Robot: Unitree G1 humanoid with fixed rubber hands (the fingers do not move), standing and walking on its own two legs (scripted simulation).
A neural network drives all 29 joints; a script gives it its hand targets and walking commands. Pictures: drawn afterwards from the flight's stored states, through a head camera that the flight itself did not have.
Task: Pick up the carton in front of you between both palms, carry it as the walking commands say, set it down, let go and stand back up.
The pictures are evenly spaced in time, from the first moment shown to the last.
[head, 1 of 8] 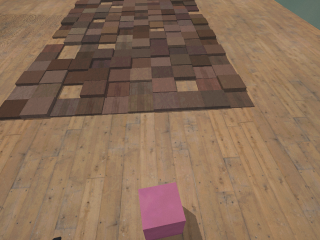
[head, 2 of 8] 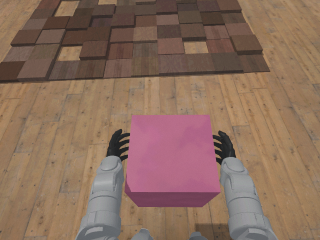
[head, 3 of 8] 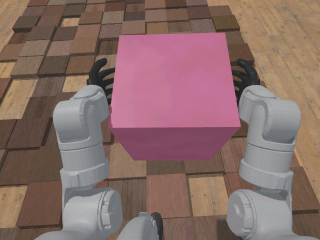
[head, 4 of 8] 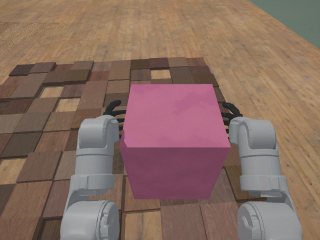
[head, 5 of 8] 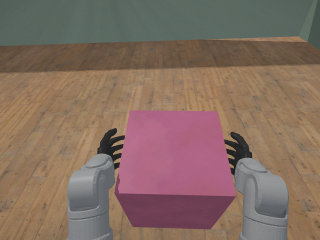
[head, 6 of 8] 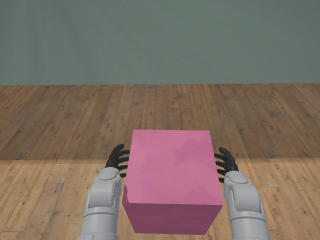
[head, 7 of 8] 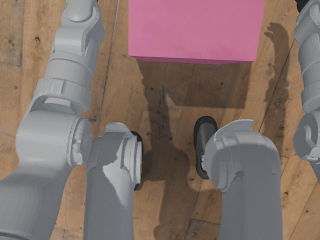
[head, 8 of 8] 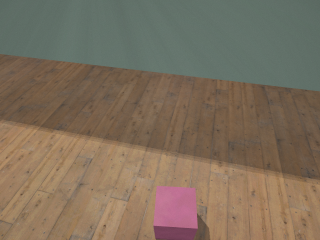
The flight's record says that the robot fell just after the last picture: no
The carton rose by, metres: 0.79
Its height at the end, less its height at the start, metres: +0.00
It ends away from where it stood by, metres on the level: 7.02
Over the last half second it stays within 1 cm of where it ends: yes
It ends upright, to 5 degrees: yes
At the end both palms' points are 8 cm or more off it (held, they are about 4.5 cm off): yes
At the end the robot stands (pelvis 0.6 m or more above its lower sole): yes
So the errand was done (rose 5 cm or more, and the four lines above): yes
